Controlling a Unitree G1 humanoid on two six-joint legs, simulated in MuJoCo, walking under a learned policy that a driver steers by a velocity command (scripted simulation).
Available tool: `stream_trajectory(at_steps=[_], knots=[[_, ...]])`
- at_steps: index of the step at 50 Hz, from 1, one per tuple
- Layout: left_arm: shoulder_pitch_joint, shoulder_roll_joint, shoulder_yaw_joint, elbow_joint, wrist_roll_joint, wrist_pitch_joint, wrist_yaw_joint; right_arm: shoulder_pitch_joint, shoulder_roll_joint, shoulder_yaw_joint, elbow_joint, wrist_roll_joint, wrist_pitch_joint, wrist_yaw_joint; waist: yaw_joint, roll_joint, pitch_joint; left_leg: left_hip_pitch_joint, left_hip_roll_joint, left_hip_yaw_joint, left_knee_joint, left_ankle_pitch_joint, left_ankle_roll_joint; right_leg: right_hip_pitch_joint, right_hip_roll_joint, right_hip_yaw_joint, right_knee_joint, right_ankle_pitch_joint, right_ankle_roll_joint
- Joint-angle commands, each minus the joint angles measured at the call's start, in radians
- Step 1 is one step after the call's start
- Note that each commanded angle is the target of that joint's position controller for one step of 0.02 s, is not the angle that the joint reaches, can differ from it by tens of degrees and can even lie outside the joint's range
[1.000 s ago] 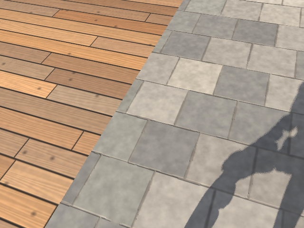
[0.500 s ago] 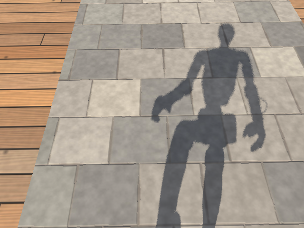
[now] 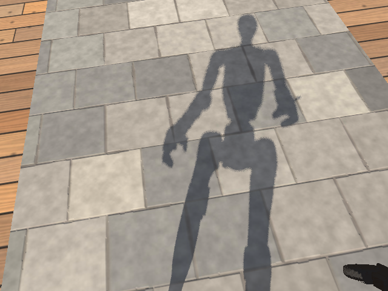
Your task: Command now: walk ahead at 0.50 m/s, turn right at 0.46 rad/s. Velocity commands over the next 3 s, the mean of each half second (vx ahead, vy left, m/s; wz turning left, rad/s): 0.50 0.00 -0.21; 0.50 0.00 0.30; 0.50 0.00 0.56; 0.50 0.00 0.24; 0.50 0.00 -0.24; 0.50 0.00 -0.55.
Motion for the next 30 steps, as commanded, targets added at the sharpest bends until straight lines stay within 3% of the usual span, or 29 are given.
stream_trajectory(at_steps=[1,4,5,6,7,8,9,10,11,12,14,16,21,24,27,29,30], knots=[[0.033,0.153,0.043,-0.033,-0.005,-0.008,0.008,-0.089,-0.084,-0.019,-0.078,0.009,-0.025,0.014,0.008,-0.124,-0.032,0.137,-0.042,0.036,-0.084,0.057,0.014,-0.055,-0.24,0.183,-0.068,0.119,-0.126],[0.041,0.149,0.043,-0.015,0.001,0.0,0.009,-0.054,-0.111,-0.032,-0.073,0.009,-0.037,0.02,-0.016,-0.161,-0.028,0.173,-0.046,0.049,-0.122,-0.067,0.062,0.032,-0.282,0.237,0.004,0.194,-0.109],[0.029,0.142,0.041,-0.015,0.002,0.003,0.008,0.004,-0.12,-0.04,-0.058,0.007,-0.041,0.017,-0.052,-0.17,-0.043,0.251,-0.06,0.073,-0.158,-0.087,0.088,0.038,-0.267,0.23,0.054,0.275,-0.094],[0.024,0.112,0.03,-0.019,0.006,0.003,0.005,0.105,-0.15,-0.056,-0.034,-0.002,-0.046,0.012,-0.1,-0.156,-0.114,0.409,-0.04,0.063,-0.167,-0.084,0.126,0.021,-0.215,0.193,0.183,0.371,-0.066],[0.047,0.066,0.009,-0.036,0.021,0.001,0.005,0.255,-0.206,-0.07,-0.02,-0.015,-0.048,0.006,-0.151,-0.045,-0.264,0.68,0.122,-0.11,-0.13,-0.085,0.203,-0.116,-0.152,0.127,0.46,0.227,-0.026],[0.184,0.013,-0.008,-0.038,-0.01,-0.01,0.003,0.364,-0.276,-0.094,0.033,-0.01,-0.033,0.014,-0.114,0.279,-0.37,0.981,0.311,-0.568,-0.242,-0.341,0.372,-0.473,-0.001,0.011,0.788,-0.255,0.055],[0.14,0.106,0.005,-0.026,-0.021,-0.015,0.008,0.37,-0.183,-0.072,0.036,0.023,-0.03,0.022,-0.149,0.181,-0.297,0.958,0.323,-0.684,-0.328,-0.601,0.358,-0.617,-0.051,0.061,0.903,-0.313,0.06],[0.011,0.155,0.019,-0.046,-0.02,-0.017,0.008,0.315,-0.131,-0.056,0.028,0.022,-0.026,0.019,-0.168,0.087,-0.16,0.84,0.285,-0.546,-0.342,-0.586,0.313,-0.658,-0.091,0.05,0.924,-0.226,0.056],[-0.058,0.145,0.016,-0.064,-0.006,-0.019,0.009,0.261,-0.116,-0.047,0.017,0.008,-0.019,0.016,-0.151,0.022,-0.095,0.726,0.242,-0.427,-0.352,-0.472,0.291,-0.638,-0.13,0.005,0.898,-0.159,0.057],[-0.095,0.13,0.016,-0.077,0.009,-0.025,0.005,0.23,-0.097,-0.039,0.02,0.002,-0.014,0.014,-0.131,0.012,-0.045,0.639,0.206,-0.35,-0.373,-0.367,0.291,-0.623,-0.163,-0.011,0.836,-0.107,0.06],[-0.076,0.096,0.012,-0.073,0.009,-0.028,-0.003,0.216,-0.073,-0.028,0.026,-0.006,-0.017,0.01,-0.095,0.058,-0.046,0.563,0.151,-0.246,-0.408,-0.225,0.279,-0.54,-0.2,-0.035,0.752,-0.056,0.066],[-0.081,0.063,0.003,-0.076,0.009,-0.025,-0.007,0.234,-0.089,-0.031,0.042,0.007,-0.02,0.008,-0.09,0.063,-0.045,0.538,0.146,-0.182,-0.433,-0.117,0.296,-0.534,-0.211,-0.064,0.673,-0.049,0.08],[-0.237,0.023,-0.02,-0.116,0.013,-0.035,-0.017,0.279,-0.146,-0.042,0.079,0.02,-0.007,-0.002,-0.133,0.037,-0.018,0.518,0.116,-0.041,-0.467,0.007,0.278,-0.5,-0.206,-0.11,0.358,0.195,0.101],[-0.324,0.026,-0.021,-0.135,0.003,-0.042,-0.029,0.338,-0.155,-0.04,0.109,0.027,0.003,-0.003,-0.165,0.034,-0.002,0.528,0.119,-0.009,-0.457,0.012,0.262,-0.441,-0.176,-0.132,0.239,0.298,0.099],[-0.387,0.041,-0.015,-0.163,-0.001,-0.048,-0.043,0.38,-0.16,-0.041,0.136,0.032,0.019,-0.006,-0.168,0.036,0.02,0.601,0.162,-0.035,-0.418,0.036,0.247,-0.438,-0.163,-0.122,0.173,0.256,0.072],[-0.355,0.067,-0.003,-0.162,0.001,-0.055,-0.047,0.379,-0.178,-0.046,0.144,0.033,0.031,-0.012,-0.128,0.045,0.006,0.634,0.177,-0.056,-0.356,0.127,0.229,-0.365,-0.144,-0.123,0.132,0.192,0.048],[-0.275,0.092,0.011,-0.142,0.005,-0.058,-0.044,0.359,-0.189,-0.048,0.141,0.034,0.035,-0.015,-0.074,0.046,-0.037,0.62,0.156,-0.038,-0.269,0.255,0.212,-0.238,-0.124,-0.142,0.097,0.188,0.028]])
